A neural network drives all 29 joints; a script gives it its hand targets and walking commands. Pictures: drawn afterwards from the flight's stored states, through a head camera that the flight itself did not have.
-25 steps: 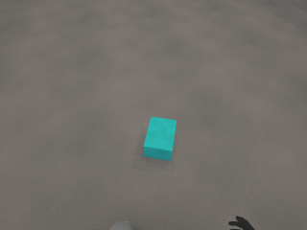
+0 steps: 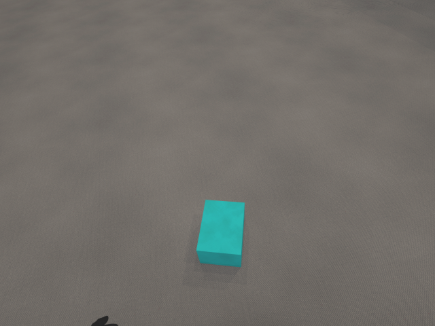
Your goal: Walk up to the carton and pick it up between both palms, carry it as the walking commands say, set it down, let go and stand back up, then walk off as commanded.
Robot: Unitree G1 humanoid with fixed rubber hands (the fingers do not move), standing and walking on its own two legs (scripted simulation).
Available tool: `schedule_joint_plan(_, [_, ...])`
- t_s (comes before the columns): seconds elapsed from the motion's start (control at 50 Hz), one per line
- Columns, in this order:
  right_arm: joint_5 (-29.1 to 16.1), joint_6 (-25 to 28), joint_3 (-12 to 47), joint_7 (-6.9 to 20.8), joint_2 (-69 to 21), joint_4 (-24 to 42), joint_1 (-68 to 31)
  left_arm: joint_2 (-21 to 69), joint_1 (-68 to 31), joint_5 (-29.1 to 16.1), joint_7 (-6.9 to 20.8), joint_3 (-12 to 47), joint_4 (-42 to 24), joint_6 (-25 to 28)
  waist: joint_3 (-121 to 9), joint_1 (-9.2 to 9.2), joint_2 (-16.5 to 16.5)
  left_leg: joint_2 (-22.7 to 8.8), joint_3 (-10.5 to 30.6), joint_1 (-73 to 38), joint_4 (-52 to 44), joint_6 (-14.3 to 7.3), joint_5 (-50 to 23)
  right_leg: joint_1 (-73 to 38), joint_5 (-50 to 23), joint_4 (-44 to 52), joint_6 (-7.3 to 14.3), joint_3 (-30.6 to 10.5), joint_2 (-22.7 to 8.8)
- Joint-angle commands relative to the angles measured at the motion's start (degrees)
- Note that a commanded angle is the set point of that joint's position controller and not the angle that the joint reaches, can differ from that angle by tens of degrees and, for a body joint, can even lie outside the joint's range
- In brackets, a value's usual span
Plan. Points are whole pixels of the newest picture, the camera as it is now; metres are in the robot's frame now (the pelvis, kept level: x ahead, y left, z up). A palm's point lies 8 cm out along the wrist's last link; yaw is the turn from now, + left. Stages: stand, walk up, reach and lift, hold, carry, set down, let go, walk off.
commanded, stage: walk up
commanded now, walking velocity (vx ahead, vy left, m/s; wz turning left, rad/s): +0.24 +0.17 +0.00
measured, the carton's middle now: (222, 232) +0.62 +0.04 -0.70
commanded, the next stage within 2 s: none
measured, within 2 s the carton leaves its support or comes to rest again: neither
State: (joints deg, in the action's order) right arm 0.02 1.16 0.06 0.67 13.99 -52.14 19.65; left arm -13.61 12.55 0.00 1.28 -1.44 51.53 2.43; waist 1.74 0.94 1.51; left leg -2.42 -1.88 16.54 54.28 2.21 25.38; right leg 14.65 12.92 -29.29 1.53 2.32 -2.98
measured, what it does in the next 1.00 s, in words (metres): walks ahead: left foot, then right foot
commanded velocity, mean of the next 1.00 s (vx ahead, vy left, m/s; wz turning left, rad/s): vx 0.10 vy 0.03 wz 0.00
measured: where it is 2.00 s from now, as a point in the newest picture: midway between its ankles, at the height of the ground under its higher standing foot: outside the picture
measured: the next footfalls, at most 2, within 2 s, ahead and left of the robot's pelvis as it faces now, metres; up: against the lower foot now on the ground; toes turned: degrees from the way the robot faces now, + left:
left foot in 0.32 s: +0.16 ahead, +0.19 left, +0.00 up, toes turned +5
right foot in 0.66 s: +0.17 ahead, -0.08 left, +0.00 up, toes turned -3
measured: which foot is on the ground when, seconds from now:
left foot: up 0.00-0.30, down 0.32-1.00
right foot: down 0.00-0.32, up 0.34-0.64, down 0.66-1.00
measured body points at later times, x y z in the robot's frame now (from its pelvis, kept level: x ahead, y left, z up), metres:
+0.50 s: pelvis +0.10 +0.06 +0.00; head +0.14 +0.10 +0.45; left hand +0.15 +0.30 -0.16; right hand +0.15 -0.20 -0.12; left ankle +0.12 +0.18 -0.74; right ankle +0.08 -0.09 -0.69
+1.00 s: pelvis +0.10 +0.03 +0.00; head +0.10 +0.02 +0.45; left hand +0.16 +0.28 -0.14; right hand +0.14 -0.21 -0.15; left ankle +0.12 +0.18 -0.74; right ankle +0.13 -0.08 -0.74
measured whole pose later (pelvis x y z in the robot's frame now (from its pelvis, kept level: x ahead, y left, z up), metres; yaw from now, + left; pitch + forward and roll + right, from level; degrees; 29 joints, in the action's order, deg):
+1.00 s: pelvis +0.10 +0.03 +0.00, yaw +1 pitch +0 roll +1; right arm 0.0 -1.1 0.1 -0.5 12.0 -54.3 15.6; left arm -12.0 14.7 0.0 -0.1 -0.9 53.1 -0.2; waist -0.4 -1.1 0.2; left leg -3.4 -2.5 14.5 25.6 1.9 10.8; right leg 16.5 11.7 -28.3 0.3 3.4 -2.2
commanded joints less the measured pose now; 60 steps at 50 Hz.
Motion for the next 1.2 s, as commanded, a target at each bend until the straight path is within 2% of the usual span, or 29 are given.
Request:
schedule_joint_plan(0.0, [1.48,-2.57,-3.90,0.45,5.62,2.22,-4.05,-9.77,7.27,1.83,-2.13,-2.90,0.49,0.12,6.65,1.69,-11.36,-2.70,2.01,13.79,-0.63,0.86,-7.52,-3.93,-3.35,19.61,4.35,-15.41,-15.60])
schedule_joint_plan(0.06, [1.63,-2.40,-3.26,1.00,4.34,1.58,-5.78,-9.05,10.59,1.89,-2.00,-3.13,2.42,1.12,2.23,3.08,-13.07,-1.75,0.05,16.22,-2.78,1.21,-6.99,-13.54,-22.39,15.05,5.58,-12.04,-15.39])
schedule_joint_plan(0.12, [1.08,-1.96,-3.24,1.33,3.54,4.24,-8.73,-10.87,11.58,1.89,-2.49,-3.62,3.28,0.59,0.60,3.74,-15.43,-1.80,0.57,13.57,-10.04,1.20,-5.39,-15.88,-21.36,13.28,5.52,-11.28,-14.86])
schedule_joint_plan(0.18, [0.53,-0.93,-2.04,1.35,1.87,3.34,-9.14,-11.34,7.65,1.73,-1.91,-3.94,1.49,-0.73,1.03,2.88,-18.05,-0.15,-2.81,5.98,-22.72,0.89,-3.52,-10.94,-8.29,13.40,5.77,-6.98,-13.00])
schedule_joint_plan(0.2, [0.48,0.25,-1.74,1.03,1.89,2.21,-5.24,-10.44,4.89,1.09,-1.74,-3.43,1.72,-1.06,-0.69,-0.89,-19.81,-0.04,-3.56,-1.49,-29.68,0.62,-11.11,-8.29,-9.47,9.44,3.88,-2.94,-9.35])
schedule_joint_plan(0.22, [0.43,0.97,-2.35,0.22,3.30,0.30,-2.06,-9.21,6.03,0.67,-1.66,-2.80,2.72,-0.89,-2.92,-1.74,-13.88,1.90,-7.22,-7.95,-33.87,1.04,-17.10,-6.04,-7.52,4.63,2.89,0.25,-5.93])
schedule_joint_plan(0.24, [0.92,1.53,-3.78,-0.37,6.61,-1.77,5.43,-6.71,6.39,0.82,-1.65,-2.22,2.67,-0.55,-6.92,-5.14,-3.36,-2.63,-3.00,-19.13,-31.49,-0.27,-19.23,2.30,-1.76,-3.08,0.24,1.10,-4.30])
schedule_joint_plan(0.26, [1.80,1.91,-5.32,-0.95,12.23,-4.32,11.01,-4.41,4.58,1.29,-1.10,-1.50,1.15,-0.48,-8.37,-7.26,11.01,-16.48,16.64,-23.87,-37.98,-4.70,-18.84,12.78,17.99,-18.23,-2.38,5.05,0.82])
schedule_joint_plan(0.28, [1.91,1.98,-5.53,-0.99,14.63,-3.28,11.92,-3.52,4.58,1.85,-1.40,-0.97,-1.27,-0.74,-7.10,-6.29,19.42,-23.31,27.52,-22.22,-41.09,-9.23,-24.64,18.92,24.59,-25.16,-3.36,-0.56,2.39])
schedule_joint_plan(0.32, [1.47,2.34,-4.10,-0.67,9.57,-3.00,5.47,-4.33,1.01,1.54,-1.16,-1.40,-0.93,-1.15,-1.27,-3.91,8.16,-20.09,21.43,-15.22,-41.34,-10.20,-20.48,19.63,15.76,-29.14,-2.96,-4.03,-1.88])
schedule_joint_plan(0.36, [0.98,2.27,-3.29,-0.95,7.72,-1.70,-0.51,-5.48,2.72,1.12,-0.32,-1.68,0.16,-1.19,0.72,-2.21,11.49,-14.09,13.68,-10.59,-42.46,-8.64,-19.47,14.71,10.57,-26.59,-3.07,-1.69,-2.09])
schedule_joint_plan(0.38, [1.08,2.49,-3.27,-0.73,8.27,-0.38,-1.86,-5.02,3.90,1.03,0.01,-1.43,0.60,-0.97,-5.23,-2.04,11.27,-13.17,10.83,-13.29,-40.06,-9.07,-25.43,12.71,9.59,-26.34,-3.41,-0.49,-1.77])
schedule_joint_plan(0.42, [1.48,2.86,-2.25,-1.21,6.73,-2.27,1.26,-2.69,4.05,0.37,-1.20,-1.01,0.60,-1.42,-7.51,-2.33,10.68,-12.03,5.91,-15.53,-34.22,-8.64,-55.82,8.34,9.70,-19.63,-3.30,-0.04,0.53])
schedule_joint_plan(0.48, [1.14,1.55,-2.08,-2.01,6.42,-1.99,-0.48,-3.60,4.75,-0.05,-1.75,-0.92,0.06,-2.22,-11.60,-2.27,11.51,-10.48,1.78,-21.93,-30.35,-9.22,-69.44,5.26,7.82,-7.88,-3.82,1.85,2.99])
schedule_joint_plan(0.54, [1.02,0.43,-2.26,-1.92,7.25,-0.35,-3.43,-3.20,5.25,0.01,-2.03,-1.09,1.27,-2.70,-10.69,-0.95,10.03,-9.40,0.60,-16.23,-27.12,-7.85,-56.05,-0.93,-3.34,4.36,-3.57,3.02,2.49])
schedule_joint_plan(0.58, [0.94,-0.40,-1.98,-1.53,4.48,0.44,-2.57,-5.05,6.30,0.20,-2.30,-1.77,1.64,-2.15,-11.18,-0.41,6.24,-6.47,0.27,-11.78,-27.19,-5.07,-34.93,-6.91,-12.24,8.90,-2.48,0.25,-2.59])
schedule_joint_plan(0.64, [-0.12,-1.10,-1.71,-1.82,1.68,-0.58,-2.95,-6.73,4.31,0.02,-2.83,-2.00,1.96,-2.24,-6.48,-1.08,-7.07,-1.21,0.29,-5.81,-27.56,-3.05,-14.41,-6.36,-23.07,7.93,0.60,-5.32,-8.51])
schedule_joint_plan(0.66, [0.39,-1.22,-1.86,-1.76,1.91,-0.24,-1.99,-6.66,3.01,0.52,-2.54,-1.87,1.71,-2.07,-6.28,-0.99,-3.35,-1.32,-0.34,-6.97,-28.65,-2.45,-14.00,-5.19,-22.22,7.82,2.01,-6.75,-9.46])
schedule_joint_plan(0.72, [0.80,-1.47,-1.99,-1.88,4.03,-2.10,-0.36,-5.40,1.32,0.46,-2.68,-1.74,0.64,-1.56,-6.14,-0.87,-8.49,-3.13,0.37,-8.09,-30.19,-2.51,-19.38,-4.53,-18.25,8.18,1.53,-4.40,-6.23])
schedule_joint_plan(0.74, [0.87,-1.75,-1.89,-1.56,3.97,-2.06,-0.67,-5.44,1.55,0.86,-2.42,-1.50,1.30,-1.45,-3.60,-1.19,-13.62,-3.09,0.38,-8.94,-30.53,-3.12,-17.29,-1.59,-13.59,10.46,0.93,-5.71,-6.16])
schedule_joint_plan(0.82, [0.95,-2.23,-1.89,-1.54,1.97,-2.89,0.02,-3.58,3.11,1.03,-2.61,-0.74,1.05,-2.07,-1.16,-1.31,-12.66,-2.01,-0.88,-9.26,-30.45,-2.79,-14.42,4.29,4.21,15.44,0.47,-7.26,-6.01])
schedule_joint_plan(0.96, [1.34,-1.60,-1.69,-1.68,1.39,-5.12,2.10,-4.49,1.41,1.09,-2.70,-1.25,0.19,-2.59,1.24,-1.78,-8.15,-1.79,-0.55,-6.21,-31.23,-2.58,-10.10,6.36,13.89,16.35,0.40,-8.87,-5.63])
schedule_joint_plan(1.0, [2.03,-1.51,-1.12,-2.02,0.13,-5.25,1.84,-5.04,1.36,1.09,-2.39,-1.29,0.26,-3.16,-0.32,-2.01,-4.91,-2.02,-1.19,-7.00,-32.37,-2.32,-8.85,5.24,13.99,15.15,0.29,-7.05,-5.44])
schedule_joint_plan(1.02, [2.02,-1.50,-1.95,-1.88,2.44,-4.06,1.80,-3.78,1.63,0.70,-2.31,-0.97,-0.34,-2.96,-0.53,-2.38,3.15,-2.68,0.63,-6.24,-34.54,-3.17,-9.25,3.96,9.66,11.64,-0.12,-5.71,-3.48])
schedule_joint_plan(1.04, [2.17,-1.16,-1.85,-1.77,2.75,-4.53,0.90,-2.41,2.62,0.64,-2.16,-1.02,-0.88,-2.96,0.09,-1.84,1.95,-4.16,4.94,-2.67,-38.24,-3.62,-5.24,3.01,9.13,10.95,-1.07,-4.37,-1.87])
schedule_joint_plan(1.06, [2.16,-0.83,-2.48,-1.87,4.49,-4.42,-0.12,-3.73,2.57,0.47,-2.16,-1.23,-0.34,-2.88,-0.29,-0.38,6.24,-5.29,5.40,-0.25,-39.60,-3.78,-4.06,-0.61,6.70,8.33,-1.44,-3.09,-1.56])
schedule_joint_plan(1.1, [1.78,-0.99,-1.87,-1.88,3.10,-4.80,-0.12,-2.32,5.40,0.79,-1.90,-0.92,0.55,-2.39,0.17,0.04,3.58,-4.82,5.43,-0.91,-38.49,-3.60,-4.16,-0.36,5.19,9.79,-1.54,-1.98,-1.21])
schedule_joint_plan(1.12, [1.63,-0.96,-2.11,-1.77,3.14,-3.71,-0.12,-1.73,5.41,0.75,-1.73,-0.58,1.03,-2.67,-0.10,-0.37,8.81,-4.29,4.78,-1.57,-38.84,-3.48,-5.29,0.39,4.23,10.24,-1.32,-3.01,-1.30])
schedule_joint_plan(1.18, [1.60,-1.11,-1.82,-2.09,2.75,-4.47,-0.49,-1.45,7.23,1.02,-2.04,-1.21,1.83,-2.57,-1.17,-0.09,6.27,-5.76,6.08,-0.93,-40.58,-4.22,-3.50,-3.80,0.87,5.59,-1.90,1.46,0.42])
